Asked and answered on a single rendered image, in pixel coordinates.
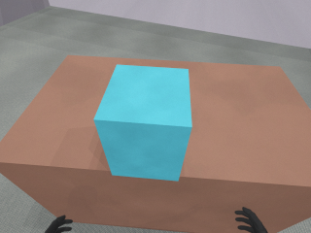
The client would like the right robot hand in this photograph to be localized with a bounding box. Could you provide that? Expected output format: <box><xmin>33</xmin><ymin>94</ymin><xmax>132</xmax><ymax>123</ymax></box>
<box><xmin>235</xmin><ymin>207</ymin><xmax>268</xmax><ymax>233</ymax></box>

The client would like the left robot hand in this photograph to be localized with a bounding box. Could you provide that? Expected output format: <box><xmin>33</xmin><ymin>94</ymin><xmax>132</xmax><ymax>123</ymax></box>
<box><xmin>45</xmin><ymin>215</ymin><xmax>73</xmax><ymax>233</ymax></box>

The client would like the pedestal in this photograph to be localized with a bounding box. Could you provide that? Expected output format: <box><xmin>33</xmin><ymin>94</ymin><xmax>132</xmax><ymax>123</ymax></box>
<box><xmin>0</xmin><ymin>54</ymin><xmax>311</xmax><ymax>233</ymax></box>

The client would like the carton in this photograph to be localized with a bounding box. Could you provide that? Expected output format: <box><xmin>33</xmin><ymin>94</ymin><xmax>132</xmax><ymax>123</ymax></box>
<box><xmin>93</xmin><ymin>64</ymin><xmax>192</xmax><ymax>182</ymax></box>

